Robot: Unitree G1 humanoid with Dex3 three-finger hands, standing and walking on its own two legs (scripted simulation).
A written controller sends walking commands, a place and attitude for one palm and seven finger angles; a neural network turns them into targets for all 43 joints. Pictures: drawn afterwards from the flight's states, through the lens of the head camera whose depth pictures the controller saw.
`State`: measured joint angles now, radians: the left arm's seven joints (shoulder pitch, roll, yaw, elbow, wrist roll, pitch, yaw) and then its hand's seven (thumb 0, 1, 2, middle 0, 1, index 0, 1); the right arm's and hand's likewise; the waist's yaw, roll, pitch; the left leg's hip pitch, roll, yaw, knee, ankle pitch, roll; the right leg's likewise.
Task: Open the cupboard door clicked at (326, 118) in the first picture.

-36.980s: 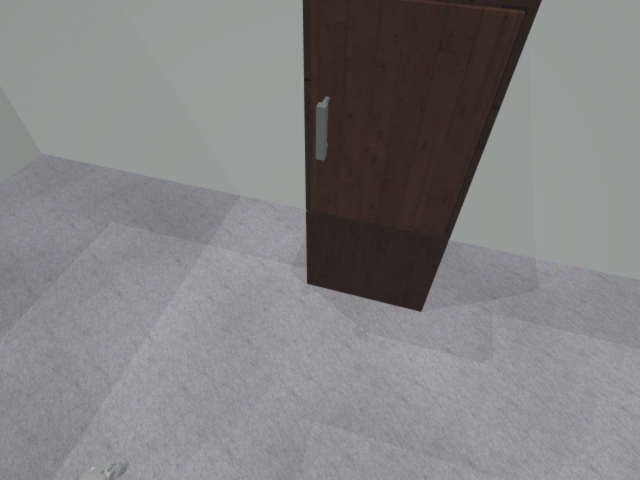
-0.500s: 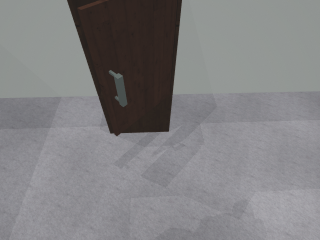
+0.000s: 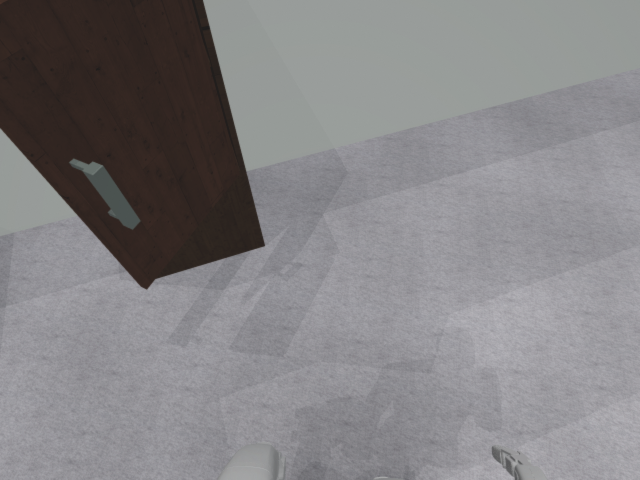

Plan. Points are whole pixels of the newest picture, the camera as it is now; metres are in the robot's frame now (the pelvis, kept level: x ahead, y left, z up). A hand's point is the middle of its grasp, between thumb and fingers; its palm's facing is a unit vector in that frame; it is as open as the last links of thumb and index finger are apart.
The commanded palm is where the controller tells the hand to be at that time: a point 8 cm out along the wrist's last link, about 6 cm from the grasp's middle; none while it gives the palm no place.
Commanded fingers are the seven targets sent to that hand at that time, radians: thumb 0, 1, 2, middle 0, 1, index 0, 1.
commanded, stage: walk to a spot facing it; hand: left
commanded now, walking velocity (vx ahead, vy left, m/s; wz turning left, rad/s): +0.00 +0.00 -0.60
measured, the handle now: (105, 194) +0.52 +0.42 -0.04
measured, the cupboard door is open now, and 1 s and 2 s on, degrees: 45 45 45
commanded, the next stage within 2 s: turn to face it in 1.94 s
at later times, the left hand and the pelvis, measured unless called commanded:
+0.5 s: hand (213, 437) +0.18 +0.18 -0.16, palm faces -0.30 -0.92 -0.27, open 7.4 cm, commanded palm none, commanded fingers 0.00 0.90 0.90 -0.20 -0.30 -0.20 -0.30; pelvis +0.01 -0.01 -0.01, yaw -17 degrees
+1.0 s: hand (257, 396) +0.24 +0.13 -0.18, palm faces -0.53 -0.83 -0.17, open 7.4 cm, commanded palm none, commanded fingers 0.00 0.90 0.90 -0.20 -0.30 -0.20 -0.30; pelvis +0.10 -0.02 +0.00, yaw -36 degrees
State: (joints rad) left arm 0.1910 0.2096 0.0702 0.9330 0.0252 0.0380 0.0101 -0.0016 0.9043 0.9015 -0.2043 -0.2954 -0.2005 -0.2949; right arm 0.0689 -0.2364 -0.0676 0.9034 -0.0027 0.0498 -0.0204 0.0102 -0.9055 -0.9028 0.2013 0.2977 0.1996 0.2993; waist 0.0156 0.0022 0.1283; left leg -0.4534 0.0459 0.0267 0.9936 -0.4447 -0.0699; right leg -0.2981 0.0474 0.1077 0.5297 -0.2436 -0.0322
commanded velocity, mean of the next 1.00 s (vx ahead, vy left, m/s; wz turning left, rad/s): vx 0.15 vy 0.00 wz -0.60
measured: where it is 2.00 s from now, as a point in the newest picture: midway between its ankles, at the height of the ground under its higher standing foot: (456, 417)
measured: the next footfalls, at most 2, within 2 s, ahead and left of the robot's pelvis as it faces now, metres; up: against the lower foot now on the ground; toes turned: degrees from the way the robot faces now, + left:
left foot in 0.16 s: +0.06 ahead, +0.14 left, +0.00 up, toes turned -5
right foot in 0.50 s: +0.00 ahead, -0.13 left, +0.00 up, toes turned -21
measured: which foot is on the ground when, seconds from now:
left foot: up 0.00-0.14, down 0.16-0.50, up 0.52-0.88, down 0.90-1.00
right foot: down 0.00-0.14, up 0.16-0.48, down 0.50-0.90, up 0.92-1.00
